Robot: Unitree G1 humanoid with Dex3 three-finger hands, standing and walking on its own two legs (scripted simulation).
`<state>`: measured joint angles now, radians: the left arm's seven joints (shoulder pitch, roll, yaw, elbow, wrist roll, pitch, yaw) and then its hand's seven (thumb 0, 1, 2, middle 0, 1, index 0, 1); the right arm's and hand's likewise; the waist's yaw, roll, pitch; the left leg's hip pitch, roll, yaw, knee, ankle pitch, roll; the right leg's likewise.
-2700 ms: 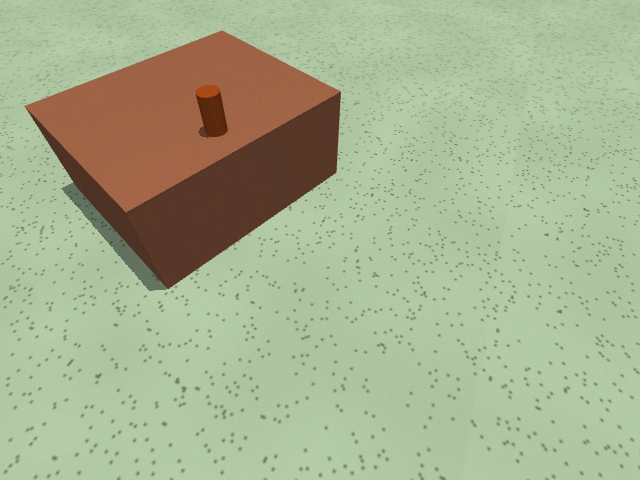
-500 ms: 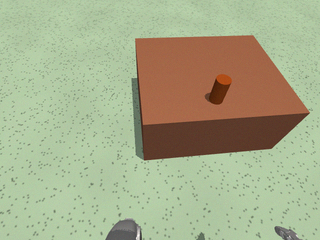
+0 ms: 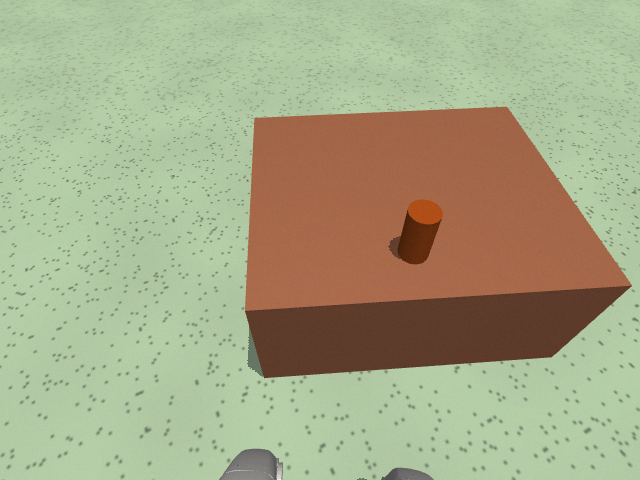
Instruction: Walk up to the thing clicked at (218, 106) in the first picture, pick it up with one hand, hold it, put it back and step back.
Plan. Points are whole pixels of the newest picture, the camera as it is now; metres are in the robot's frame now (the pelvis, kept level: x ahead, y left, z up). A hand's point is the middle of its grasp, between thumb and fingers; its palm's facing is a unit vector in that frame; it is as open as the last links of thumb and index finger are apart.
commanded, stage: walk up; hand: right
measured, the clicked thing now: (418, 233) +0.68 -0.21 -0.25
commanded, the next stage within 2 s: none
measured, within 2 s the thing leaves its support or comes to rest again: neither
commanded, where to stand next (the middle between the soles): +0.21 -0.05 m, yaw +5 degrees
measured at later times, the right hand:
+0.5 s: hand (589, 447) +0.19 -0.35 -0.13, palm faces -0.09 +0.89 -0.44, open 7.4 cm
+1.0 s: hand (565, 425) +0.22 -0.34 -0.14, palm faces -0.15 +0.92 -0.37, open 7.4 cm
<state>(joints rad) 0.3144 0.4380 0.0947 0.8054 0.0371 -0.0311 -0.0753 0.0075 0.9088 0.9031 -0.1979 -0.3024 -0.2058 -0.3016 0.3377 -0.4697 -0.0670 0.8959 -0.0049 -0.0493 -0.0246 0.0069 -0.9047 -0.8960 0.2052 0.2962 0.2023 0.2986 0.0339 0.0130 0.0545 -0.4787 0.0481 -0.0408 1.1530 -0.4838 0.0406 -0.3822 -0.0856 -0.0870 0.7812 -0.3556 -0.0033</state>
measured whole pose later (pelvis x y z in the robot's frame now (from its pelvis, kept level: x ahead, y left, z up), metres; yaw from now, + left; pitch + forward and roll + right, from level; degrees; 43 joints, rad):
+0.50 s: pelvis +0.11 -0.07 +0.00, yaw +4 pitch -3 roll +1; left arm 0.26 0.42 0.06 0.86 0.01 -0.03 -0.02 0.01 0.91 0.90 -0.20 -0.30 -0.21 -0.30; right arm 0.29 -0.42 -0.03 0.85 -0.01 -0.05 -0.01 0.00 -0.90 -0.90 0.21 0.30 0.20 0.30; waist -0.01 -0.04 0.10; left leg -0.36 0.05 0.01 0.74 -0.33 -0.02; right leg -0.41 -0.08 -0.02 0.71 -0.27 -0.02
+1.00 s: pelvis +0.13 -0.08 +0.01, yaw +8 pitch -2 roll +0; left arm 0.17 0.41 0.03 1.02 0.01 -0.04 0.01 0.01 0.91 0.90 -0.20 -0.30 -0.21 -0.30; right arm 0.18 -0.39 -0.03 1.02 -0.01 0.02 0.02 0.00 -0.91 -0.90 0.20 0.30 0.20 0.30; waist 0.00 0.01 0.07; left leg -0.30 0.03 0.01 0.71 -0.37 0.00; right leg -0.36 -0.05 -0.03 0.67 -0.26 0.02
